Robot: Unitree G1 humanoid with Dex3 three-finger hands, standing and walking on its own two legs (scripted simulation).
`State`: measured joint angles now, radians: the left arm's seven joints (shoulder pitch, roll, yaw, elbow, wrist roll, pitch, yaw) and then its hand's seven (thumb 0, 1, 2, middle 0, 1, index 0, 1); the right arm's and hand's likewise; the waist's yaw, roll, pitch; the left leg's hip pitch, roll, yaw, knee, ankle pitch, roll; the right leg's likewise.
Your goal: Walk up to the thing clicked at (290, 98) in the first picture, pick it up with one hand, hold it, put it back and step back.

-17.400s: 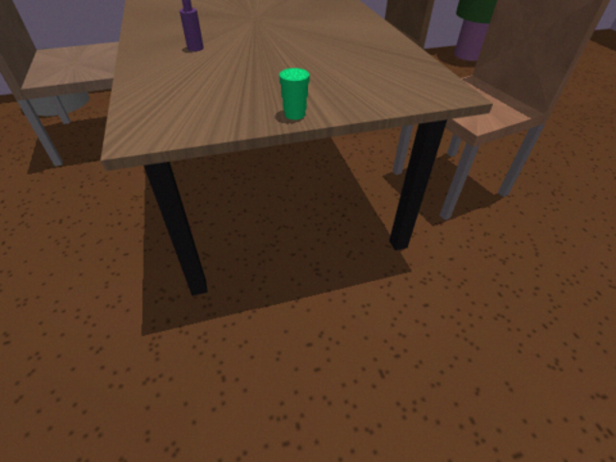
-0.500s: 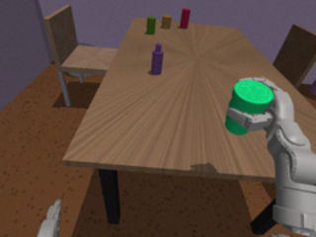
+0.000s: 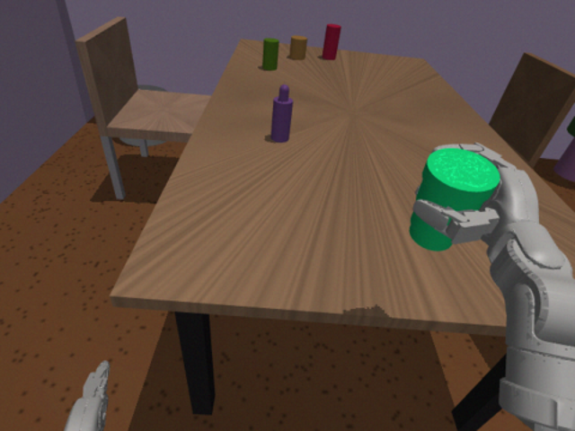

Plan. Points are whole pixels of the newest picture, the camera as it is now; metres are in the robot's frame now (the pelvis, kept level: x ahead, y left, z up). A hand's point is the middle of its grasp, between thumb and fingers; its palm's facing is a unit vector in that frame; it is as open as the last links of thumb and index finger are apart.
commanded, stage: hold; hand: right
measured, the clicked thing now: (445, 204) +0.34 -0.18 +0.23
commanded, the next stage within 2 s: none
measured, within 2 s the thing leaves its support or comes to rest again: neither
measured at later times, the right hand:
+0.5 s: hand (453, 191) +0.33 -0.17 +0.26, palm faces +0.13 +0.99 +0.00, open 10.2 cm
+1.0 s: hand (453, 198) +0.32 -0.17 +0.25, palm faces +0.11 +0.99 -0.01, open 10.2 cm
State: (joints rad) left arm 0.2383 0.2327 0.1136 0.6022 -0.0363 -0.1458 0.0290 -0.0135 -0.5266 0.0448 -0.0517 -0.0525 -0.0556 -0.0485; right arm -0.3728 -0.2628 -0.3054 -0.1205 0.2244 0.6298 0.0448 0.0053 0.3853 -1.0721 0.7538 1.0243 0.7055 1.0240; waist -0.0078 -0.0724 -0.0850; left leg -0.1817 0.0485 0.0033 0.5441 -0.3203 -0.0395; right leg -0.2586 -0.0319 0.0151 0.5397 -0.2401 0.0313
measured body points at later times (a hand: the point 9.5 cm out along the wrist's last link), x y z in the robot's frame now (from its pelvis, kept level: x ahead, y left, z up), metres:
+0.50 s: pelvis -0.01 +0.00 +0.00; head -0.06 +0.03 +0.45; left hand +0.16 +0.26 -0.07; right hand +0.31 -0.22 +0.26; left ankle -0.02 +0.14 -0.73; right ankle +0.03 -0.14 -0.73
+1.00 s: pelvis -0.01 +0.00 +0.00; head -0.06 +0.03 +0.45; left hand +0.16 +0.26 -0.07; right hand +0.31 -0.22 +0.25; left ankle -0.02 +0.14 -0.73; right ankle +0.03 -0.14 -0.73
